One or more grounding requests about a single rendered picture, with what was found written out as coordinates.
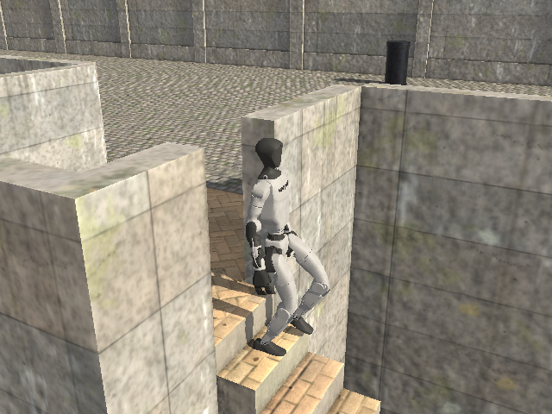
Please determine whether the right robot forearm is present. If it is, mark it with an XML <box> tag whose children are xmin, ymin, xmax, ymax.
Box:
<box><xmin>246</xmin><ymin>222</ymin><xmax>266</xmax><ymax>271</ymax></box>

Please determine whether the left robot shin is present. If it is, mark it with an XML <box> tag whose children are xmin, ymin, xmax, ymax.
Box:
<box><xmin>292</xmin><ymin>286</ymin><xmax>331</xmax><ymax>320</ymax></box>

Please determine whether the humanoid robot head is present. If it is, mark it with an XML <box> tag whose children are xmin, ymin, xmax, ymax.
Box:
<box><xmin>255</xmin><ymin>138</ymin><xmax>283</xmax><ymax>179</ymax></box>

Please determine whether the robot left upper arm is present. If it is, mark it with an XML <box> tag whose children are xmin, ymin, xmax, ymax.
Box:
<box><xmin>275</xmin><ymin>166</ymin><xmax>288</xmax><ymax>177</ymax></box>

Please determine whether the robot right upper arm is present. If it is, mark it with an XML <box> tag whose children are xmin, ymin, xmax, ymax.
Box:
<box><xmin>246</xmin><ymin>180</ymin><xmax>271</xmax><ymax>233</ymax></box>

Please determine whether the robot right hand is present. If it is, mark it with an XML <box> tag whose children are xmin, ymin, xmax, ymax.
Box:
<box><xmin>253</xmin><ymin>270</ymin><xmax>276</xmax><ymax>295</ymax></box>

